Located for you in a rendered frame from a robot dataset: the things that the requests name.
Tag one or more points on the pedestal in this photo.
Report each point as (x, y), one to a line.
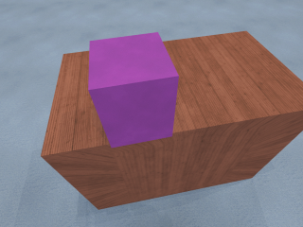
(237, 107)

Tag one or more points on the carton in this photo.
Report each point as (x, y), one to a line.
(133, 84)

